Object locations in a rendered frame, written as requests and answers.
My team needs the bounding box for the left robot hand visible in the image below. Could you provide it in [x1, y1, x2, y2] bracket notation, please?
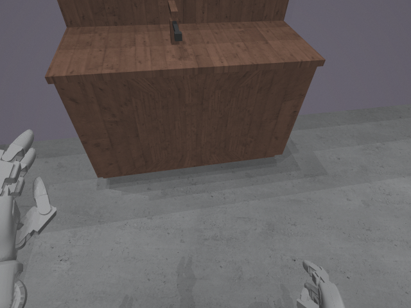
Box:
[0, 130, 57, 262]

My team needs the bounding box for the counter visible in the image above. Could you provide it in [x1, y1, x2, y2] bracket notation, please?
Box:
[45, 0, 326, 178]

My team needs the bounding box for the tap lever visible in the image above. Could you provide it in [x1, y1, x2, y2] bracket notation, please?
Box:
[172, 21, 182, 41]

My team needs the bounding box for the left robot forearm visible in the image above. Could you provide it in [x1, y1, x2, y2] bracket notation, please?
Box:
[0, 260, 28, 308]

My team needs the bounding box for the right robot hand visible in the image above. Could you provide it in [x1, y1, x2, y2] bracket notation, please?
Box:
[297, 260, 345, 308]

